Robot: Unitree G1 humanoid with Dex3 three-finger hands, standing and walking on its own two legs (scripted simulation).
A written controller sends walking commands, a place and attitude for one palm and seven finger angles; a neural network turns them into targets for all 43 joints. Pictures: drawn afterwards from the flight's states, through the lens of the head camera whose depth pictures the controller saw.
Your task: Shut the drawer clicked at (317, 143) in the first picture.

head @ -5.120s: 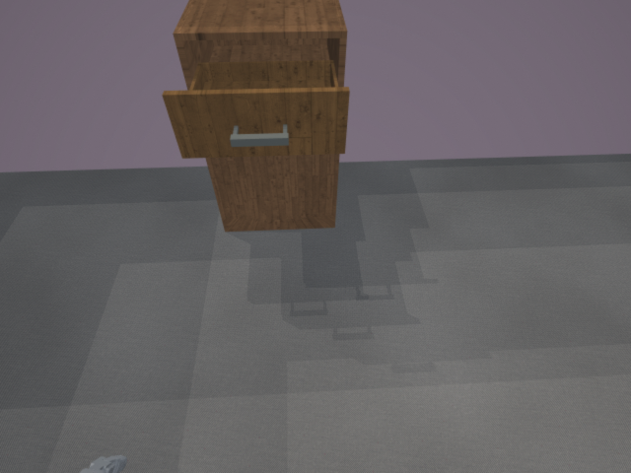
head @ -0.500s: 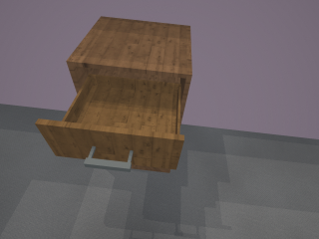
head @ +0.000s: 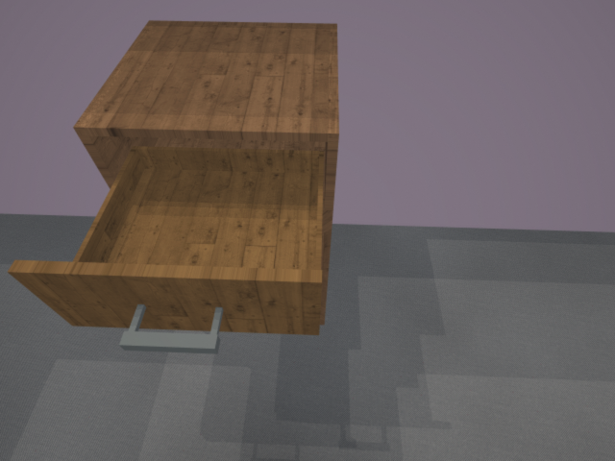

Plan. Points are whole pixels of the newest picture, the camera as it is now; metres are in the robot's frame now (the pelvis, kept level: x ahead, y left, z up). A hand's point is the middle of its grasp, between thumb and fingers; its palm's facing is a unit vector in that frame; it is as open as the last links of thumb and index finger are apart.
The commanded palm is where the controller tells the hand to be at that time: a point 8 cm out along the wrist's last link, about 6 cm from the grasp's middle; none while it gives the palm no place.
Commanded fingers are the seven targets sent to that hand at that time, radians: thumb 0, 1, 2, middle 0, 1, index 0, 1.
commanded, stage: come to a stop and stand still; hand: left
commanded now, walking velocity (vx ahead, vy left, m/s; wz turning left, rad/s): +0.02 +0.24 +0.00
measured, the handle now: (174, 328) +0.30 +0.22 -0.06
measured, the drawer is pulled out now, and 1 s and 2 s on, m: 0.29 0.29 0.29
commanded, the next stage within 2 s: look again from close up in 0.62 s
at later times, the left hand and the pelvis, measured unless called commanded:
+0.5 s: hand out of the picture -0.05 +0.22 -0.17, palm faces +0.09 -0.97 -0.21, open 7.3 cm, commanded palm none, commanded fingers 0.00 0.90 0.90 -0.20 -0.30 -0.20 -0.30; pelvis -0.04 +0.02 +0.01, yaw +1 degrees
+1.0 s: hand out of the picture -0.02 +0.19 -0.16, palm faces +0.03 -0.97 -0.25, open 7.3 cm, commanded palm none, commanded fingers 0.00 0.90 0.90 -0.20 -0.30 -0.20 -0.30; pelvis -0.02 +0.01 +0.00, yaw +1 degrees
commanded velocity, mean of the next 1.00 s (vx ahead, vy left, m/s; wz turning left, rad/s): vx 0.04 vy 0.00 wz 0.00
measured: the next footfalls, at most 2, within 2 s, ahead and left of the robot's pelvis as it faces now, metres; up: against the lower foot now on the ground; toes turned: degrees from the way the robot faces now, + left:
left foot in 0.44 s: -0.04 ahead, +0.15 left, +0.00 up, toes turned +2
right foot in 0.70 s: +0.01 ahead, -0.09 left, +0.00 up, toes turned -1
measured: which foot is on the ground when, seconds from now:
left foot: up 0.00-0.42, down 0.44-1.00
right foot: down 0.00-0.44, up 0.46-0.68, down 0.70-1.00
